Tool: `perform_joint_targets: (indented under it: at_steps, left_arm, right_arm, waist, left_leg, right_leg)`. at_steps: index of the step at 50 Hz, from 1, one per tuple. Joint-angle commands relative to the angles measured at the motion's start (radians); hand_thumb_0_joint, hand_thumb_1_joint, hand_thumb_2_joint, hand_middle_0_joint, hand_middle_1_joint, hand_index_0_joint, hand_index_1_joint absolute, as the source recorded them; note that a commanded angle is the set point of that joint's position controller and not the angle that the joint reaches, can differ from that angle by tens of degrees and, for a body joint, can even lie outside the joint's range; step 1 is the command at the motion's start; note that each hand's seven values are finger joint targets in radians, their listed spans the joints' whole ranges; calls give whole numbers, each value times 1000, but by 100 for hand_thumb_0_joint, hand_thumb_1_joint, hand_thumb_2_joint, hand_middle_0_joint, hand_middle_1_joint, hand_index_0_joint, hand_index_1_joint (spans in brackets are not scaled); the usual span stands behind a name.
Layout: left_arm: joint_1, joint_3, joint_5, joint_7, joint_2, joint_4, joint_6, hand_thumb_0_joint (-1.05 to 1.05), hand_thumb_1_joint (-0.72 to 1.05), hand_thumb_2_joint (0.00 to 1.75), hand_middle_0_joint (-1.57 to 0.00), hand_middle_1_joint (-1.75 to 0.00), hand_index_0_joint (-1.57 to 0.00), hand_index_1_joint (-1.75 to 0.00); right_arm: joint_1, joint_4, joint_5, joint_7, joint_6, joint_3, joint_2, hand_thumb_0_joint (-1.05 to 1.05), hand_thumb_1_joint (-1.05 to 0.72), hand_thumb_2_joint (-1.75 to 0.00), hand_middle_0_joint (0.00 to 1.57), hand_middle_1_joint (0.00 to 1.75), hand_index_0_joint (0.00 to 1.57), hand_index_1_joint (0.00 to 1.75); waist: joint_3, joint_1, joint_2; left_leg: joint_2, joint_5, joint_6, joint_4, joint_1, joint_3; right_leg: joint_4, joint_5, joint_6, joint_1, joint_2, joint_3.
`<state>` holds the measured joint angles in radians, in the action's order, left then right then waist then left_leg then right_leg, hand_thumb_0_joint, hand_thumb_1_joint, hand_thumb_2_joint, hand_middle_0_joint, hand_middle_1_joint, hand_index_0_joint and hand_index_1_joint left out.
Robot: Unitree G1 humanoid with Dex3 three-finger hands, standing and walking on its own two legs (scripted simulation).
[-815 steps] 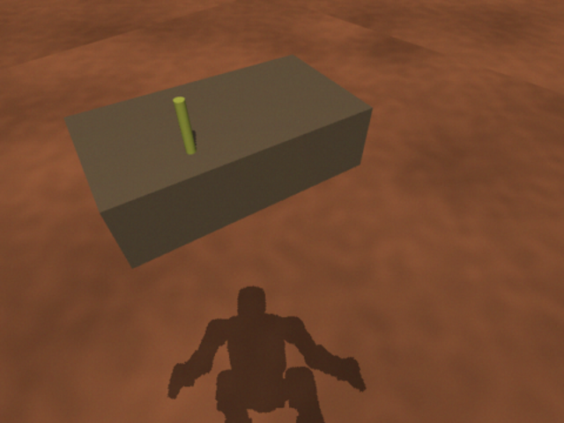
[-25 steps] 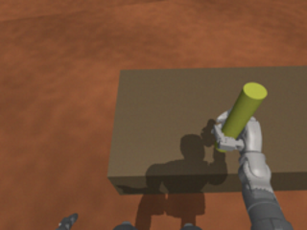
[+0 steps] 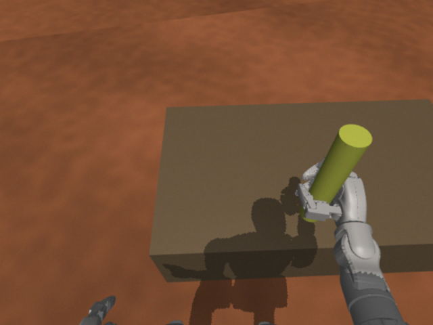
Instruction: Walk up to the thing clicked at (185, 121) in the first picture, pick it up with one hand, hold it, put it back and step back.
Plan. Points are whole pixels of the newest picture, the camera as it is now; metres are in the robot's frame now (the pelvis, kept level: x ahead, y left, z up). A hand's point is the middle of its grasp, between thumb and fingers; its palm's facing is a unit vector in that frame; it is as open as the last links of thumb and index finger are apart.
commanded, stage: hold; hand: right
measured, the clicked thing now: (327, 182) +0.34 -0.18 +0.09
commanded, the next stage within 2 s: none
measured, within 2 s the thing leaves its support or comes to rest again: neither
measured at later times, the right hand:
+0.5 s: hand (314, 190) +0.34 -0.17 +0.06, palm faces +0.12 +0.99 -0.01, open 5.5 cm
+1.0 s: hand (311, 191) +0.34 -0.16 +0.06, palm faces +0.11 +0.99 -0.02, open 5.5 cm
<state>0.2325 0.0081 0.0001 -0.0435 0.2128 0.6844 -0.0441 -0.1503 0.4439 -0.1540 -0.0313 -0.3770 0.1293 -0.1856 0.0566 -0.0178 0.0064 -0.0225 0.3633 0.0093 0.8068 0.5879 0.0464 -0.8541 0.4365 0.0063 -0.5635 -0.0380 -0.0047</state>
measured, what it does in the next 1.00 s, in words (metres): stands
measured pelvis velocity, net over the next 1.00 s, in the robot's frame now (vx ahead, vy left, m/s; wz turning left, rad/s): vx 0.00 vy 0.01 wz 0.00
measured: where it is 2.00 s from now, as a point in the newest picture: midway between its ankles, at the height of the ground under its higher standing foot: outside the picture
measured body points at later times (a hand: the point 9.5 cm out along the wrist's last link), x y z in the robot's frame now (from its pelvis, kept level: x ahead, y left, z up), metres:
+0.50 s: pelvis +0.00 +0.00 +0.01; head +0.04 +0.00 +0.45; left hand +0.13 +0.24 -0.10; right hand +0.32 -0.22 +0.06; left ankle +0.02 +0.13 -0.70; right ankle -0.01 -0.12 -0.70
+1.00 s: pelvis +0.00 +0.01 +0.01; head +0.04 +0.00 +0.45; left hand +0.13 +0.25 -0.10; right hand +0.32 -0.21 +0.06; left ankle +0.02 +0.13 -0.70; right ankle -0.01 -0.12 -0.70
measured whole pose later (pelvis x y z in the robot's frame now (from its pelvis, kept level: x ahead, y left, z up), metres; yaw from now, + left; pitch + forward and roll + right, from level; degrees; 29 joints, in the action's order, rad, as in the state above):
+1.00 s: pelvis +0.00 +0.01 +0.01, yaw +0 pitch +7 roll +1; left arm 0.23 0.01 0.00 -0.05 0.21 0.70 -0.05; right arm -0.14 0.43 -0.16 -0.03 -0.36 0.13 -0.18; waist 0.05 -0.02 0.01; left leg -0.02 0.35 0.00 0.77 0.54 0.05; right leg -0.81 0.42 0.01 -0.51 -0.04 0.00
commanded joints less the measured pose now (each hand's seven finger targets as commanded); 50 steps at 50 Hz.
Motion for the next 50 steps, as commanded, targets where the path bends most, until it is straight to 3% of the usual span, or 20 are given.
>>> perform_joint_targets:
  at_steps: [1,4,5,9,12,15,16,19,28,33,34,35,36,37,40,41,45,46,47,50]
  left_arm:
    - [-21,53,-1,-13,145,-114,-40,0,89,91,-20,-31,-20,-31]
    - [-22,45,2,-20,131,-116,-39,0,89,91,-20,-30,-20,-31]
    - [-22,52,2,-19,145,-115,-42,0,89,91,-20,-31,-20,-31]
    - [-28,54,1,-20,143,-112,-44,0,89,91,-20,-30,-20,-31]
    - [-40,36,2,-13,127,-122,-51,0,89,91,-20,-30,-20,-31]
    - [-23,56,0,-16,149,-122,-51,0,88,91,-20,-30,-20,-31]
    - [-39,31,2,-14,125,-129,-52,0,89,91,-20,-30,-20,-31]
    - [-30,40,0,-16,132,-123,-54,0,88,91,-20,-30,-20,-31]
    - [-13,55,1,-19,146,-97,-47,0,88,91,-20,-30,-20,-31]
    - [-22,49,0,-8,141,-117,-45,0,89,90,-20,-31,-20,-31]
    - [-32,44,0,-7,134,-123,-46,0,89,91,-20,-30,-20,-31]
    - [-19,55,-2,-8,143,-119,-44,0,88,91,-20,-30,-20,-31]
    - [-31,34,0,-5,124,-132,-48,0,89,91,-20,-30,-20,-31]
    - [-26,49,-1,-8,137,-128,-47,0,88,91,-20,-30,-20,-31]
    - [-26,31,-1,-13,117,-123,-51,0,89,92,-20,-30,-19,-31]
    - [-9,62,-5,-20,149,-97,-48,0,89,91,-20,-30,-20,-31]
    - [-9,49,-4,-20,140,-100,-45,0,88,91,-20,-30,-20,-31]
    - [-6,58,-5,-21,148,-102,-43,0,89,91,-20,-31,-20,-31]
    - [-7,58,-3,-21,150,-101,-43,0,89,90,-20,-30,-20,-31]
    - [-13,56,-1,-20,145,-108,-41,0,88,91,-20,-30,-20,-31]
  right_arm:
    - [-249,-204,-15,0,-67,39,-100,0,-63,-133,143,145,143,145]
    - [-305,-288,-13,3,-67,35,-120,0,-66,-134,144,145,144,145]
    - [-249,-203,-12,2,-51,34,-103,0,-65,-133,144,145,144,145]
    - [-306,-264,-11,2,-57,36,-122,0,-66,-133,143,145,143,145]
    - [-243,-202,-13,5,-56,37,-99,0,-65,-134,144,146,144,146]
    - [-302,-328,-12,12,-71,52,-138,0,-66,-134,145,147,145,147]
    - [-240,-229,-11,7,-63,30,-101,0,-67,-134,145,146,145,146]
    - [-306,-282,-14,13,-71,55,-132,0,-65,-135,146,147,146,147]
    - [-273,-213,-13,-4,-47,14,-91,0,-64,-134,145,146,145,146]
    - [-284,-229,-18,-12,-47,25,-95,0,-66,-133,144,145,144,145]
    - [-271,-237,-18,-8,-51,53,-116,0,-67,-133,145,145,145,145]
    - [-318,-290,-19,-4,-62,55,-125,0,-65,-133,144,145,144,145]
    - [-285,-276,-20,0,-63,65,-125,0,-67,-133,145,145,145,145]
    - [-305,-324,-18,6,-69,58,-133,0,-69,-133,146,146,145,146]
    - [-268,-240,-20,9,-68,45,-94,0,-68,-135,145,146,145,146]
    - [-315,-306,-17,13,-81,78,-147,0,-67,-136,145,147,146,147]
    - [-239,-200,-7,2,-65,25,-86,0,-64,-136,145,147,145,147]
    - [-316,-280,-7,2,-76,30,-113,0,-63,-135,146,148,146,148]
    - [-307,-258,-7,1,-72,42,-118,0,-65,-135,145,147,145,147]
    - [-266,-238,-11,-10,-55,12,-90,0,-65,-135,145,147,145,147]
  waist:
    - [255,-4,-14]
    - [272,-2,10]
    - [251,-14,-19]
    - [239,-4,13]
    - [238,2,4]
    - [308,11,39]
    - [269,6,17]
    - [298,3,22]
    - [226,-11,-7]
    - [245,0,16]
    - [263,17,33]
    - [295,9,30]
    - [321,23,27]
    - [325,16,39]
    - [287,-2,-32]
    - [299,6,10]
    - [256,-11,-13]
    - [275,-14,27]
    - [274,-9,24]
    - [252,-9,2]
  left_leg:
    - [28,-225,-20,-107,-180,4]
    - [19,-243,-17,-119,-210,-8]
    - [22,-229,-16,-124,-194,-6]
    - [17,-209,-16,-130,-197,-11]
    - [24,-210,-18,-122,-190,0]
    - [23,-239,-23,-120,-228,-5]
    - [23,-247,-19,-121,-217,-3]
    - [22,-291,-17,-119,-235,-6]
    - [24,-278,-19,-123,-196,2]
    - [28,-263,-23,-119,-196,6]
    - [24,-259,-22,-124,-217,0]
    - [23,-272,-22,-122,-238,-2]
    - [23,-291,-21,-124,-247,-5]
    - [20,-302,-20,-124,-265,-9]
    - [18,-311,-10,-131,-257,-17]
    - [13,-316,-13,-130,-265,-22]
    - [19,-333,-16,-116,-225,-13]
    - [18,-328,-19,-115,-220,-13]
    - [21,-308,-19,-123,-217,-11]
    - [21,-282,-18,-134,-226,-7]
  right_leg:
    - [143,-251,-9,96,20,16]
    - [139,-247,-14,115,25,3]
    - [143,-232,-16,100,25,5]
    - [150,-207,-17,93,28,2]
    - [160,-225,-11,98,24,10]
    - [161,-260,-6,148,23,12]
    - [159,-270,-6,134,24,9]
    - [152,-309,-8,145,24,9]
    - [163,-309,-8,131,18,13]
    - [168,-310,-2,133,18,17]
    - [166,-293,-4,135,24,10]
    - [161,-299,-5,145,24,10]
    - [159,-322,-5,158,27,7]
    - [157,-317,-6,161,29,4]
    - [145,-295,-18,126,31,-2]
    - [140,-296,-17,136,33,-6]
    - [143,-335,-13,132,26,3]
    - [146,-337,-11,147,25,3]
    - [150,-325,-11,155,24,6]
    - [162,-290,-12,143,25,5]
